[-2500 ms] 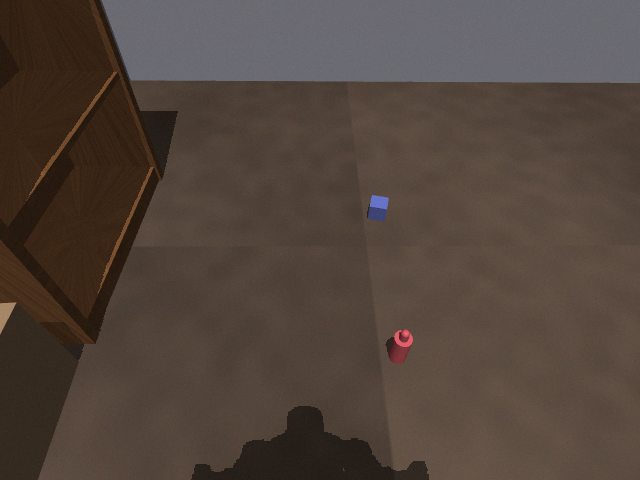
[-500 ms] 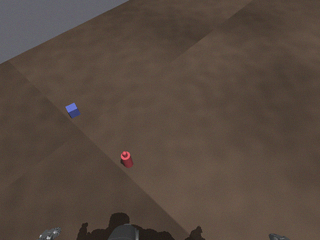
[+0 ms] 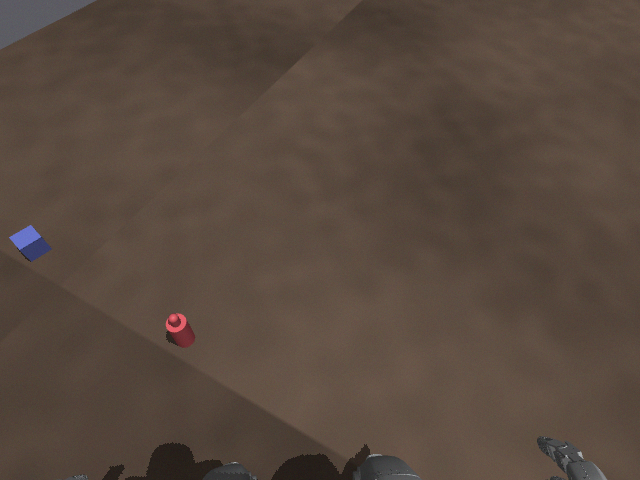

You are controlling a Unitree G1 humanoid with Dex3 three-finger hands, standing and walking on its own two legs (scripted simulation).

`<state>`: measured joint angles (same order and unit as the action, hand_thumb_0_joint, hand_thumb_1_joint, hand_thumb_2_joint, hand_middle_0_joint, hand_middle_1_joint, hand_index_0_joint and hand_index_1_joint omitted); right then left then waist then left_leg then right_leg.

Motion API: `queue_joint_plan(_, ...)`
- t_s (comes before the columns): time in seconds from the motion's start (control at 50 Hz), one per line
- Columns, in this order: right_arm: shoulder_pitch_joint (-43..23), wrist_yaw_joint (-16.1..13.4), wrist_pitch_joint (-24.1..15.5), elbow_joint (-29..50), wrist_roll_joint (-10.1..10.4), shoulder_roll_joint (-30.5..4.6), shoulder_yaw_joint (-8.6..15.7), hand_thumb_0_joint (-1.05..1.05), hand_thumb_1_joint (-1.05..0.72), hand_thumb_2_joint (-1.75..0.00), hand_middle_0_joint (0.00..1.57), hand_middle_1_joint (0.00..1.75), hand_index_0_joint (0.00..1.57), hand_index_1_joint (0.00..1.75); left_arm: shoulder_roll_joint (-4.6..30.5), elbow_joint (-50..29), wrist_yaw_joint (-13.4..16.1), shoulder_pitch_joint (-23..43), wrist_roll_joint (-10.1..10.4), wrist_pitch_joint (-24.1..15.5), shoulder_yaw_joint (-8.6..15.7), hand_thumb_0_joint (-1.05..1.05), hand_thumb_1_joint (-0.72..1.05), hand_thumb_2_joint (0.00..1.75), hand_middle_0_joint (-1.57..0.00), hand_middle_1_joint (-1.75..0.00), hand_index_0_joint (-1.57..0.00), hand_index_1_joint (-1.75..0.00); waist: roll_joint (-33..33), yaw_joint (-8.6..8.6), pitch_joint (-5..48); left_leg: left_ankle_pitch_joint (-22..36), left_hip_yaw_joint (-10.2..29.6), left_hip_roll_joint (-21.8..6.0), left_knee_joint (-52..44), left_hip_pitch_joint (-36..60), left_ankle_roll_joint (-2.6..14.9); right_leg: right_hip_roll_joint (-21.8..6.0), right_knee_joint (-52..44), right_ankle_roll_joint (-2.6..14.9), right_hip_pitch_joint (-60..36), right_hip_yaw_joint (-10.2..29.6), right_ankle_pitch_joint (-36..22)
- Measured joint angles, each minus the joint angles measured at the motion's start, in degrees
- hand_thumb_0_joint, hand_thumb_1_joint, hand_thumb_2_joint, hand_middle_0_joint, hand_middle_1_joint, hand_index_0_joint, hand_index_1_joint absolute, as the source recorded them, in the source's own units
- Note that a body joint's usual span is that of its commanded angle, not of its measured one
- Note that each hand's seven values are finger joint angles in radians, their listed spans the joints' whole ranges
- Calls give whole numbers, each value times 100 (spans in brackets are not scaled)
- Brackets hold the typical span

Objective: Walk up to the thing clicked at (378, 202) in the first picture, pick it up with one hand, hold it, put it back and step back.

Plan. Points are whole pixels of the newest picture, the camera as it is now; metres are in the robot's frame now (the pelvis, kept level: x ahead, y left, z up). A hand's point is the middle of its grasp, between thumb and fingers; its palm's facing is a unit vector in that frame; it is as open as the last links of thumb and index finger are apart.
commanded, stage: walk up
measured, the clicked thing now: (31, 243) +0.90 +0.95 -0.72
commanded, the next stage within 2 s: stand in 1.24 s
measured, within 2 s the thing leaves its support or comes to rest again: neither
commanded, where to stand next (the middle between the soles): +0.06 +0.01 m, yaw -13 degrees
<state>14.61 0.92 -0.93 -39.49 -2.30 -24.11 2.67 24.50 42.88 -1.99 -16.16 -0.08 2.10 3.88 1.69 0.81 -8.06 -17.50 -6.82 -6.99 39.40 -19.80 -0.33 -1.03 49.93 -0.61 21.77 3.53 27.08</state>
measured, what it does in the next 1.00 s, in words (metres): steps on the spot: right foot, then left foot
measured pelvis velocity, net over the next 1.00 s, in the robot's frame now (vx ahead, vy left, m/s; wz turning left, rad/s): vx -0.02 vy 0.01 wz -0.25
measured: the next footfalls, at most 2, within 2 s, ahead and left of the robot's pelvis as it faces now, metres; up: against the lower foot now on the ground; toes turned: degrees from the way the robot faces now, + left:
right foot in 0.04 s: +0.01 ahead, -0.13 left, +0.00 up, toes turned -9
left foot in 0.38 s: +0.06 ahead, +0.13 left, +0.00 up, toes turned -10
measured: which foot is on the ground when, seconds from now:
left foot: down 0.00-0.06, up 0.08-0.36, down 0.38-1.00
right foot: up 0.00-0.02, down 0.04-1.00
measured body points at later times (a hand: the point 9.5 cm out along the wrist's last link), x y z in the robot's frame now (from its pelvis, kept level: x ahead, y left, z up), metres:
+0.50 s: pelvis -0.02 +0.01 -0.01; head +0.01 +0.01 +0.44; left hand +0.13 +0.31 -0.12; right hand +0.01 -0.31 -0.12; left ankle +0.02 +0.14 -0.72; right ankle -0.01 -0.13 -0.69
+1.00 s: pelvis -0.02 +0.01 +0.01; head -0.02 -0.01 +0.46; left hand +0.13 +0.29 -0.11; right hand -0.02 -0.30 -0.12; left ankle +0.02 +0.14 -0.72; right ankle -0.03 -0.12 -0.72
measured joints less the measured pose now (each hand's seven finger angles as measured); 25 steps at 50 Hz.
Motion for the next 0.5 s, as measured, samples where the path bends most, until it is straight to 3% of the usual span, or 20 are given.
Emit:
queue_joint_plan(0.04, 8, 27, 91, 15, 17, -108, 40, 0, -90, -89, 21, 30, 20, 30, -7, 77, 37, -93, -25, -100, -10, 1, 90, 90, -20, -30, -20, -30, -154, 4, 75, -202, -49, -148, 372, -139, -31, 22, -767, 41, -328, -187, -351)
queue_joint_plan(0.08, -35, 9, 201, -72, 68, -221, 122, 0, -90, -89, 21, 30, 20, 30, -128, 201, 100, -96, -86, -193, -3, 1, 90, 90, -20, -30, -20, -30, -553, 55, 25, -449, 194, -374, 928, -311, 89, 271, -768, 26, -414, -334, -520)
queue_joint_plan(0.14, -104, -53, 380, -291, 124, -146, 114, 0, -91, -89, 21, 30, 20, 30, -182, 223, 162, -225, -147, -262, -66, 1, 90, 90, -20, -30, -20, -30, -544, -80, 149, -1194, 499, 76, 1771, -562, 88, 254, -533, 80, -258, -90, -426)
queue_joint_plan(0.2, -199, -36, 347, -408, 199, -109, 62, 0, -91, -89, 20, 30, 20, 30, -250, 256, 212, -264, -123, -307, -119, 1, 90, 90, -20, -30, -20, -30, -574, -132, 153, -1163, 607, 291, 2057, -679, 92, 259, -666, 76, -225, 131, -563)
queue_joint_plan(0.36, -246, -9, 264, -666, 146, -8, -1, 0, -91, -89, 21, 30, 20, 30, -169, 140, 292, -74, -133, -382, -173, 1, 90, 90, -21, -30, -21, -30, -509, -164, 134, -1014, 719, 450, 1117, -381, 98, 332, -528, -20, 116, 386, -641)
queue_joint_plan(0.4, -237, -19, 178, -752, 128, 56, 19, 0, -91, -89, 21, 30, 20, 30, -101, 145, 296, 34, -97, -332, -172, 1, 90, 90, -21, -30, -21, -30, -333, -125, 107, -542, 636, 577, 552, -124, 58, 254, -302, -88, 223, 466, -547)
queue_joint_plan(0.42, -243, -30, 137, -801, 97, 136, 16, 0, -91, -89, 21, 30, 20, 30, -63, 183, 313, 112, -70, -290, -153, 1, 90, 90, -20, -30, -21, -30, -135, -132, 56, -454, 521, 680, 494, -50, 23, 168, -178, -74, 247, 588, -510)
queue_joint_plan(0.46, -173, -8, 72, -841, 65, 205, -40, 0, -91, -89, 21, 30, 20, 30, -88, 289, 366, 199, -29, -225, -160, 1, 90, 90, -20, -30, -20, -30, -30, -105, 95, -470, 435, 658, 493, -1, 18, 302, 138, 47, 320, 685, -123)
queue_joint_plan(0.5, -115, 27, 53, -898, 66, 228, -64, 0, -91, -89, 21, 30, 20, 30, -116, 417, 363, 250, -23, -222, -219, 1, 90, 90, -20, -30, -20, -30, -124, -5, 156, -481, 502, 494, 469, 48, 65, 432, 479, 105, 332, 402, 309)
